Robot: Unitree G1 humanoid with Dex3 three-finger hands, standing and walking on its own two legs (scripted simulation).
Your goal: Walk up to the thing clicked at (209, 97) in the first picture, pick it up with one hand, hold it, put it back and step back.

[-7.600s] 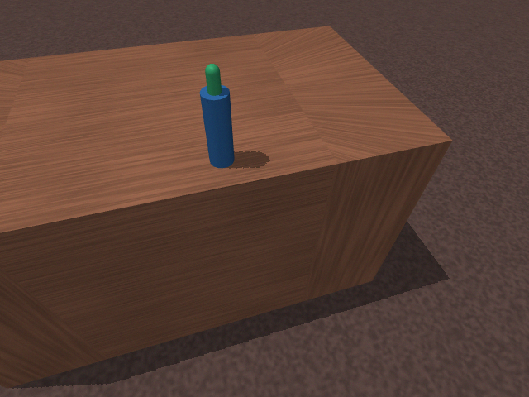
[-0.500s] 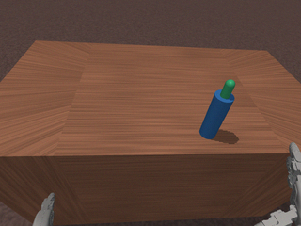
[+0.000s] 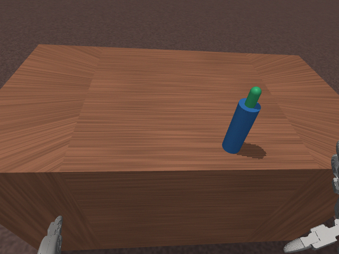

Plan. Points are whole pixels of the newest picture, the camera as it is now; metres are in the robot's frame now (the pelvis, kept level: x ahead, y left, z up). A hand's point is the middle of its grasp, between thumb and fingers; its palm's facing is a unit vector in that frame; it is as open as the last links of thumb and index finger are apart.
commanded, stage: rise first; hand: right
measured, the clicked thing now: (242, 121) +0.44 -0.21 +0.09
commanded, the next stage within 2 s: go down in 0.06 s
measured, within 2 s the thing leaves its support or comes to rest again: neither
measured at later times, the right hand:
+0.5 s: hand (325, 179) +0.23 -0.29 +0.14, palm faces +0.35 +0.88 -0.31, open 17.6 cm
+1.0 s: hand (331, 157) +0.28 -0.33 +0.14, palm faces +0.21 +0.97 -0.12, open 17.7 cm
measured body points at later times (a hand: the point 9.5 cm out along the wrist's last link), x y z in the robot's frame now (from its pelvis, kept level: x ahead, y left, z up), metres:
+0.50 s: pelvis +0.00 +0.00 +0.00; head -0.01 +0.02 +0.45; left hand +0.17 +0.27 -0.10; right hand +0.20 -0.33 +0.16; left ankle +0.01 +0.13 -0.74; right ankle +0.02 -0.13 -0.74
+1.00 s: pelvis +0.02 +0.00 +0.00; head +0.01 +0.00 +0.45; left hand +0.19 +0.26 -0.08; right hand +0.27 -0.39 +0.15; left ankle +0.01 +0.13 -0.74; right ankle +0.02 -0.13 -0.74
